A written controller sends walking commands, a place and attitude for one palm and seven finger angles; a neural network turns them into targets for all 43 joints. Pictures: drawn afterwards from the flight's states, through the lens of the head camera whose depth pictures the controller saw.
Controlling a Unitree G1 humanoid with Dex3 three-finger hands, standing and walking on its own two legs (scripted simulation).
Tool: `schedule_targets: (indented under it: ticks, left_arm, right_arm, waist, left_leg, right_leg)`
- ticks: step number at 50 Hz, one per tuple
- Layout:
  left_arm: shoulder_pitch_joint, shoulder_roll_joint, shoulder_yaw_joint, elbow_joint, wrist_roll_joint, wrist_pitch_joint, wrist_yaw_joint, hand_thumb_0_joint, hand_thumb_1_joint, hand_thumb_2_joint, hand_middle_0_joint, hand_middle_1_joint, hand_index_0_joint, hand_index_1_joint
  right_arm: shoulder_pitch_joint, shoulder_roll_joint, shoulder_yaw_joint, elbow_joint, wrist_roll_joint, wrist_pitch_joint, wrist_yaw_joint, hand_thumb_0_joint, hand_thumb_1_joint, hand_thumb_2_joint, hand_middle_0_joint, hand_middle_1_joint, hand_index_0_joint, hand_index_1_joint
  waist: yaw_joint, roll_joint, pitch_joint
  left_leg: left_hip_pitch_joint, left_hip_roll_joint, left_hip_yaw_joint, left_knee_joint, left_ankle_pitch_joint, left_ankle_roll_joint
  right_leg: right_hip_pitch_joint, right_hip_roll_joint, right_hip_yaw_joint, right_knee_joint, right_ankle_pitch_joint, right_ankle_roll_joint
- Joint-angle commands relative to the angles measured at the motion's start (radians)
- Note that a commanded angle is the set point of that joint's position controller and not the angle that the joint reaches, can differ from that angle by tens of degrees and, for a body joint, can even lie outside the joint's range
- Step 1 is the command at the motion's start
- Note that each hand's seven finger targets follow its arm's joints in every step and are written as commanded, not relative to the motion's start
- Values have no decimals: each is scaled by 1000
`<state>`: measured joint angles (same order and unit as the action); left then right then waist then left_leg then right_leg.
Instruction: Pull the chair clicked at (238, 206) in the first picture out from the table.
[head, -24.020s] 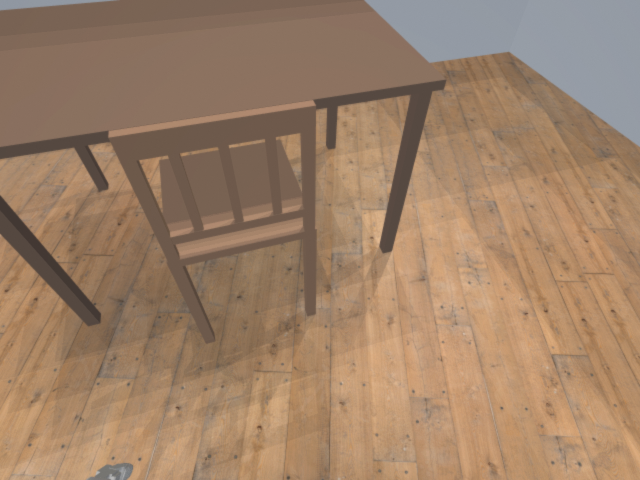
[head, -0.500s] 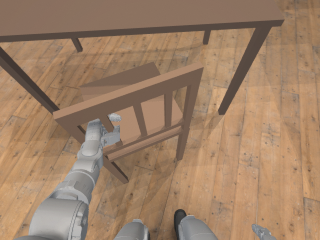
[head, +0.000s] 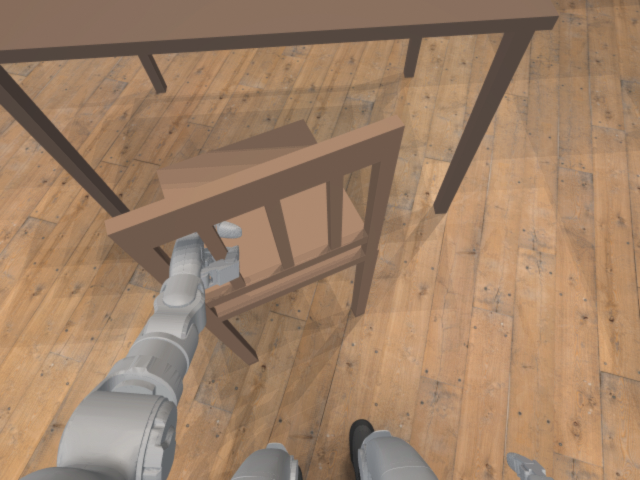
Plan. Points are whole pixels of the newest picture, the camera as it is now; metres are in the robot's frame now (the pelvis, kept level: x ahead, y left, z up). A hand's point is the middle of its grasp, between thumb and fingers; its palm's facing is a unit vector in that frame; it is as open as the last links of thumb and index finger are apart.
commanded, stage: step backward, pulling the chair out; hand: left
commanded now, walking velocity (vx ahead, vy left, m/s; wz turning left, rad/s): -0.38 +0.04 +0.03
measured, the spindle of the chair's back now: (280, 236) +0.46 +0.06 -0.10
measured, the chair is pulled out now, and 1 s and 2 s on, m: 0.25 0.36 0.42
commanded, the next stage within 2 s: none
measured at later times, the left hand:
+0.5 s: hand (226, 307) +0.33 +0.13 -0.06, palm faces +0.03 -0.98 -0.18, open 5.2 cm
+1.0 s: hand (227, 343) +0.28 +0.12 -0.06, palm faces +0.05 -0.98 -0.18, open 5.2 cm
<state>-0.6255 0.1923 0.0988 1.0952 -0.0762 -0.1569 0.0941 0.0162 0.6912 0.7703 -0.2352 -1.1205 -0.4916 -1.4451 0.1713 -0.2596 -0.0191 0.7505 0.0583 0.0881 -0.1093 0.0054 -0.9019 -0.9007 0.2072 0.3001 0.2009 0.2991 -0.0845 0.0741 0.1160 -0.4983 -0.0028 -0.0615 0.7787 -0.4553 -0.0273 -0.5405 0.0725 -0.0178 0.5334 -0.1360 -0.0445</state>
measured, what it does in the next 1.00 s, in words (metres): walks backwards: right foot, then left foot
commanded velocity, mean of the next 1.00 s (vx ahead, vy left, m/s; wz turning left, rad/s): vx -0.38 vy -0.01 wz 0.04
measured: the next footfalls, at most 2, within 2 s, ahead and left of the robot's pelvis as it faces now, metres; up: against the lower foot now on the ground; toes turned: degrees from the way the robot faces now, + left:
right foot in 0.20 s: +0.01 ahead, -0.10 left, +0.00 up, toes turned +1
left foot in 0.96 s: -0.13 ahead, +0.10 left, +0.00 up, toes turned +2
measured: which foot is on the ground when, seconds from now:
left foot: down 0.00-0.78, up 0.80-0.94, down 0.96-1.00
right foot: down 0.00-0.12, up 0.14-0.18, down 0.20-1.00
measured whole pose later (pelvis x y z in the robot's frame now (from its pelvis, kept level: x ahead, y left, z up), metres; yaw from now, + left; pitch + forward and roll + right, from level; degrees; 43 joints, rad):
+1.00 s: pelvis -0.11 -0.01 +0.00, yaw +2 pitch +8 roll +0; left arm -0.61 0.18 0.07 1.09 -0.07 -0.14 0.12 0.02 0.70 0.76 -0.20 -1.15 -0.49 -1.45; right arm 0.20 -0.30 -0.02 0.76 0.07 0.07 -0.12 0.01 -0.90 -0.90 0.21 0.30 0.20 0.30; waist -0.08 0.03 0.09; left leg -0.40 -0.03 -0.02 0.60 -0.33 0.01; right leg -0.58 0.02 -0.03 0.47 -0.03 -0.02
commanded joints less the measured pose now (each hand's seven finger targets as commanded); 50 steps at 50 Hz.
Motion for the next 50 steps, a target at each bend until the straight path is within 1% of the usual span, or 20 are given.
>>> schedule_targets:
  ticks: [1, 3, 6, 7, 9, 11, 15, 18, 21, 23, 24, 26, 30, 32, 34, 39, 42, 45, 48, 50]
  left_arm:
    - [-209, 189, -31, -219, 34, -26, -3, 0, 900, 900, -500, -1450, -500, -1450]
    - [-214, 162, -52, -245, 33, -26, 1, 0, 900, 900, -500, -1450, -500, -1450]
    - [-255, 145, -70, -308, 25, -50, -5, 0, 900, 900, -500, -1450, -500, -1450]
    - [-254, 150, -65, -301, 27, -51, -5, 0, 900, 900, -500, -1450, -500, -1450]
    - [-292, 165, -41, -273, 26, -57, -6, 0, 900, 900, -500, -1450, -500, -1450]
    - [-317, 139, -61, -238, 39, -67, -10, 0, 900, 900, -500, -1450, -500, -1450]
    - [-287, 202, -24, -191, 45, -70, 2, 0, 900, 900, -500, -1450, -500, -1450]
    - [-260, 227, -8, -144, 47, -62, 6, 0, 900, 900, -500, -1450, -500, -1450]
    - [-256, 209, -21, -152, 46, -50, 3, 0, 900, 900, -500, -1450, -500, -1450]
    - [-244, 191, -35, -175, 41, -52, 3, 0, 900, 900, -500, -1450, -500, -1450]
    - [-235, 188, -49, -188, 29, -56, 3, 0, 900, 900, -500, -1450, -500, -1450]
    - [-260, 162, -61, -236, 23, -71, 2, 0, 900, 900, -500, -1450, -500, -1450]
    - [-308, 176, -33, -223, 35, -77, 0, 0, 900, 900, -500, -1450, -500, -1450]
    - [-335, 173, -37, -210, 40, -86, -5, 0, 900, 900, -500, -1450, -500, -1450]
    - [-304, 206, -10, -185, 37, -87, 2, 0, 900, 900, -500, -1450, -500, -1450]
    - [-257, 263, 15, -137, 39, -89, 21, 0, 900, 900, -500, -1450, -500, -1450]
    - [-248, 234, 3, -145, 47, -68, 15, 0, 900, 900, -500, -1450, -500, -1450]
    - [-236, 217, -11, -153, 39, -49, 15, 0, 900, 900, -500, -1450, -500, -1450]
    - [-261, 167, -46, -189, 38, -52, 14, 0, 900, 900, -500, -1450, -500, -1450]
    - [-301, 147, -69, -248, 28, -64, 9, 0, 900, 900, -500, -1450, -500, -1450]
  right_arm:
    - [87, -146, -34, -82, 2, -13, -24, 0, -900, -900, 200, 300, 200, 300]
    - [88, -159, -40, -98, 5, 7, -30, 0, -900, -900, 200, 300, 200, 300]
    - [38, -146, -38, -103, -20, 7, -37, 0, -900, -900, 200, 300, 200, 300]
    - [47, -139, -41, -97, -24, 7, -34, 0, -900, -900, 200, 300, 200, 300]
    - [72, -136, -51, -78, -27, -2, -30, 0, -900, -900, 200, 300, 200, 300]
    - [95, -134, -56, -47, -29, -16, -17, 0, -900, -900, 200, 300, 200, 300]
    - [103, -133, -58, -58, -5, -18, -26, 0, -900, -900, 200, 300, 200, 300]
    - [88, -129, -48, -76, 6, -14, -26, 0, -900, -900, 200, 300, 200, 300]
    - [97, -139, -39, -60, 4, -25, -29, 0, -900, -900, 200, 300, 200, 300]
    - [95, -148, -35, -71, 3, -24, -34, 0, -900, -900, 200, 300, 200, 300]
    - [76, -161, -34, -80, 2, -25, -37, 0, -900, -900, 200, 300, 200, 300]
    - [33, -151, -32, -87, -10, -32, -38, 0, -900, -900, 200, 300, 200, 300]
    - [73, -137, -51, -54, -23, -43, -30, 0, -900, -900, 200, 300, 200, 300]
    - [70, -133, -55, -39, -23, -51, -23, 0, -900, -900, 200, 300, 200, 300]
    - [76, -141, -59, -41, -14, -58, -28, 0, -900, -900, 200, 300, 200, 300]
    - [95, -130, -51, -59, 9, -66, -22, 0, -900, -900, 200, 300, 200, 300]
    - [94, -139, -45, -52, 8, -71, -16, 0, -900, -900, 200, 300, 200, 300]
    - [122, -151, -34, -45, 10, -63, -18, 0, -900, -900, 200, 300, 200, 300]
    - [116, -171, -35, -63, 10, -40, -31, 0, -900, -900, 200, 300, 200, 300]
    - [70, -153, -29, -78, -5, -38, -39, 0, -900, -900, 200, 300, 200, 300]
  waist:
    - [20, -132, -549]
    - [13, -129, -556]
    - [37, 163, -508]
    - [35, 170, -498]
    - [31, 53, -482]
    - [22, 37, -490]
    - [21, -72, -536]
    - [28, -181, -533]
    - [20, -136, -535]
    - [13, -114, -529]
    - [19, -22, -495]
    - [44, 140, -472]
    - [32, 51, -501]
    - [33, 71, -492]
    - [38, 10, -484]
    - [27, -210, -485]
    - [40, -154, -532]
    - [23, -132, -527]
    - [21, -82, -532]
    - [36, 111, -508]
  left_leg:
    - [133, 35, -7, -190, 111, 10]
    - [158, 91, -44, -319, 350, 54]
    - [225, 203, -122, -387, 615, 85]
    - [266, 217, -110, -372, 689, 87]
    - [336, 226, -107, -317, 801, 96]
    - [409, 204, -67, -237, 946, 80]
    - [169, 102, 15, -151, 449, 10]
    - [98, 0, 28, -7, -15, -1]
    - [149, 18, 4, -78, 57, 4]
    - [177, 55, -15, -249, 206, 32]
    - [191, 114, -71, -351, 287, 61]
    - [140, 201, -137, -404, 418, 102]
    - [299, 212, -89, -275, 770, 94]
    - [239, 207, -71, -274, 683, 80]
    - [161, 175, -47, -244, 527, 68]
    - [140, -20, 56, 11, -13, 6]
    - [111, -18, 7, 68, -45, 5]
    - [156, 8, -2, -143, 27, 12]
    - [155, 100, -63, -341, 345, 65]
    - [169, 169, -105, -397, 466, 78]
  right_leg:
    - [437, -252, 152, -88, 386, 41]
    - [419, -136, 97, -76, 274, 134]
    - [302, -68, 45, 89, 48, 59]
    - [257, -65, 53, 119, -33, 50]
    - [199, -50, 58, 87, -59, 52]
    - [188, -68, 84, 24, 168, 53]
    - [341, -182, 168, -10, 460, 44]
    - [358, -297, 247, -148, 324, 25]
    - [340, -280, 192, -143, 259, 3]
    - [303, -192, 122, -121, 146, 66]
    - [282, -122, 74, -82, 14, 92]
    - [278, -57, 47, 84, -68, 65]
    - [204, -62, 70, 78, 32, 55]
    - [224, -74, 82, 84, 11, 48]
    - [274, -96, 108, 46, 114, 49]
    - [254, -300, 293, -233, 19, 26]
    - [362, -336, 261, -205, 179, -6]
    - [381, -298, 190, -164, 227, 10]
    - [356, -119, 80, -69, 173, 128]
    - [320, -87, 42, 45, 60, 72]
